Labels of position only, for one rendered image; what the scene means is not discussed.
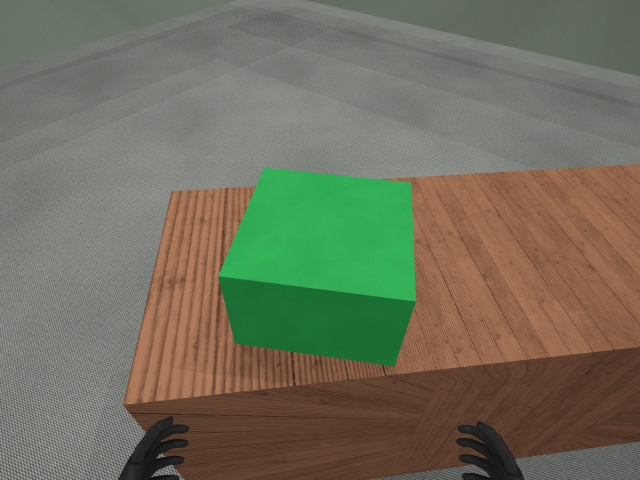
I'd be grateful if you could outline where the carton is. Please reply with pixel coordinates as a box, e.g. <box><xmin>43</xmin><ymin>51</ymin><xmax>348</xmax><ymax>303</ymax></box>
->
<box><xmin>218</xmin><ymin>168</ymin><xmax>416</xmax><ymax>366</ymax></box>

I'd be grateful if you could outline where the robot right hand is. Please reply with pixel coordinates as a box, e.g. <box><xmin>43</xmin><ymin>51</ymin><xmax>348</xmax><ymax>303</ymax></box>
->
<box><xmin>456</xmin><ymin>421</ymin><xmax>525</xmax><ymax>480</ymax></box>

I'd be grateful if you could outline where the pedestal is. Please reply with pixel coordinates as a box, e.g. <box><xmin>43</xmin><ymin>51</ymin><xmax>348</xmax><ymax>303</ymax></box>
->
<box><xmin>123</xmin><ymin>164</ymin><xmax>640</xmax><ymax>480</ymax></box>

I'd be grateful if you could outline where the robot left hand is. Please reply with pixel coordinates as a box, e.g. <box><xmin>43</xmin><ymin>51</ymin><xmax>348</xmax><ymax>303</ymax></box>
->
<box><xmin>118</xmin><ymin>416</ymin><xmax>189</xmax><ymax>480</ymax></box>

